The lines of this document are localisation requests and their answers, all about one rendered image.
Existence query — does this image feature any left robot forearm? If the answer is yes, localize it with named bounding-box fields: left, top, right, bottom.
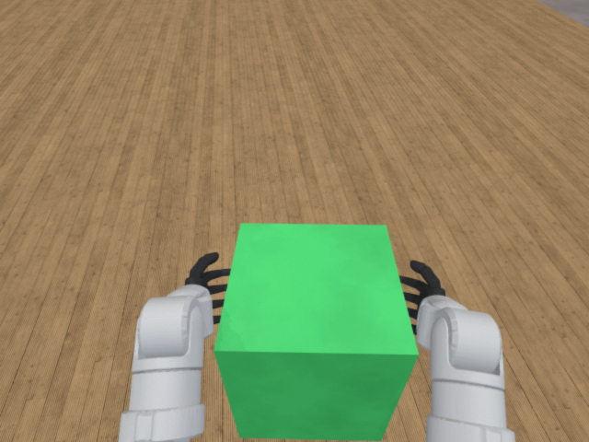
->
left=118, top=285, right=214, bottom=442

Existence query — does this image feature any carton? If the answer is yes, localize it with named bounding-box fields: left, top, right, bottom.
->
left=214, top=223, right=419, bottom=441

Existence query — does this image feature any right robot hand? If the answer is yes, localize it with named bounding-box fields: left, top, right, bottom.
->
left=399, top=261, right=445, bottom=335

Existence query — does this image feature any left robot hand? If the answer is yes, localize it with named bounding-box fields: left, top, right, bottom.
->
left=185, top=252, right=231, bottom=324

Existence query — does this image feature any right robot forearm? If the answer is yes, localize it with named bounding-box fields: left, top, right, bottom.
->
left=416, top=295, right=515, bottom=442

